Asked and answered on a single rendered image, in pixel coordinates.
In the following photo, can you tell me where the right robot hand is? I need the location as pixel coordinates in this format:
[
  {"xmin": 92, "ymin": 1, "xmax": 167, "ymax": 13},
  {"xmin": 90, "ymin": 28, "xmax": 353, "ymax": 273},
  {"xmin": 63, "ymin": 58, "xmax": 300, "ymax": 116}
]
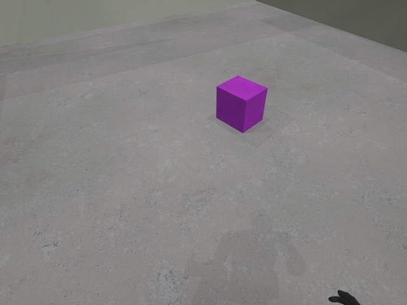
[{"xmin": 329, "ymin": 290, "xmax": 360, "ymax": 305}]

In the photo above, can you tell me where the carton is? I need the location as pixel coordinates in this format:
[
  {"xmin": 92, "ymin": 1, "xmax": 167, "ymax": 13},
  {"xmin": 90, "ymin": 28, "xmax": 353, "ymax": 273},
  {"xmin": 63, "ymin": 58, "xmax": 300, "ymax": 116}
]
[{"xmin": 216, "ymin": 76, "xmax": 268, "ymax": 133}]

